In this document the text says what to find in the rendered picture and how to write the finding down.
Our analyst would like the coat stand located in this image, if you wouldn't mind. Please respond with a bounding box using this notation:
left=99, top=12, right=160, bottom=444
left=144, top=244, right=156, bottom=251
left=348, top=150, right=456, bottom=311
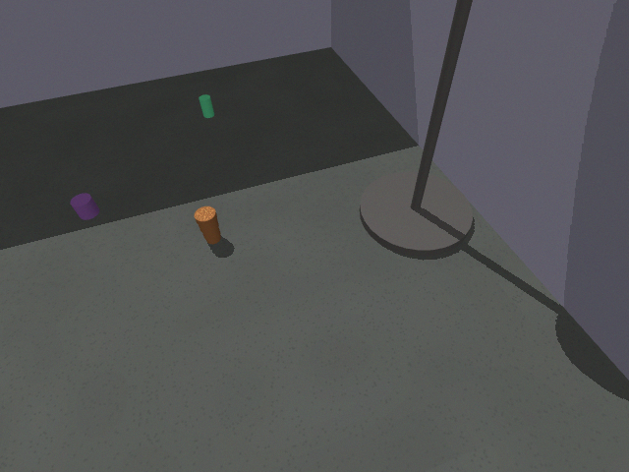
left=360, top=0, right=473, bottom=257

